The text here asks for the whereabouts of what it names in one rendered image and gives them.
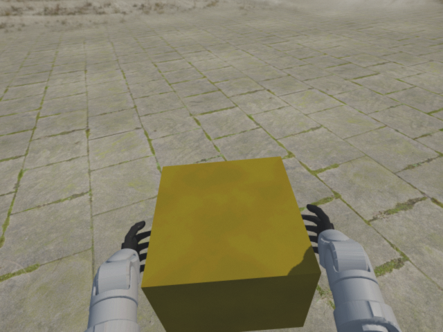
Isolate robot right hand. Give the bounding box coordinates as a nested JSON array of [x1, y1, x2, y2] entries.
[[301, 204, 334, 254]]

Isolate carton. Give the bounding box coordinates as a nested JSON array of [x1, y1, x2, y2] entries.
[[141, 156, 321, 332]]

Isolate robot left forearm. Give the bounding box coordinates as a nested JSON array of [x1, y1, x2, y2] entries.
[[84, 248, 141, 332]]

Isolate robot left hand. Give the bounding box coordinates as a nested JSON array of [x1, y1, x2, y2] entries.
[[121, 221, 151, 272]]

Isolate robot right forearm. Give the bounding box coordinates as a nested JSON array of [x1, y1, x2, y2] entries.
[[318, 229, 402, 332]]

